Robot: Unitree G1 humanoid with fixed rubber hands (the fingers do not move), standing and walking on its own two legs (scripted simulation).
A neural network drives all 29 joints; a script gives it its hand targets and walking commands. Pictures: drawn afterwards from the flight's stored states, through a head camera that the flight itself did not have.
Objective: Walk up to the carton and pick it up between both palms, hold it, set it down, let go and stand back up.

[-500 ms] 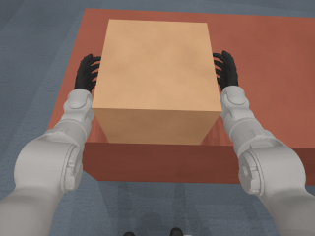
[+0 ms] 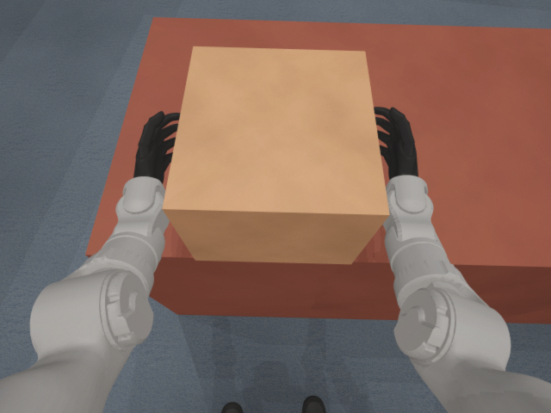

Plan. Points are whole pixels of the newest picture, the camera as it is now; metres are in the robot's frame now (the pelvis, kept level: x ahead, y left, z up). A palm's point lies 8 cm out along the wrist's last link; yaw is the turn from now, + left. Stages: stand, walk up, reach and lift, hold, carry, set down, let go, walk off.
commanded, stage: reach and lift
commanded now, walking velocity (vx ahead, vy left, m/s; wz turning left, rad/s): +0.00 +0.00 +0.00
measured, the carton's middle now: (276, 160) +0.50 -0.01 -0.01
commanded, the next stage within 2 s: none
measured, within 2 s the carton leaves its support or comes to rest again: leaves its support in 1.58 s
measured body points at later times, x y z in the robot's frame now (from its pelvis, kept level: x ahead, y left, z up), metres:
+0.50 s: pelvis +0.01 +0.00 +0.00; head +0.14 +0.00 +0.43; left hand +0.47 +0.17 +0.02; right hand +0.47 -0.19 +0.03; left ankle -0.03 +0.12 -0.74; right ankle -0.02 -0.13 -0.74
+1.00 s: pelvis +0.00 +0.00 +0.00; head +0.13 +0.01 +0.43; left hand +0.46 +0.17 +0.03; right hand +0.45 -0.19 +0.04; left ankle -0.03 +0.12 -0.74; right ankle -0.02 -0.13 -0.74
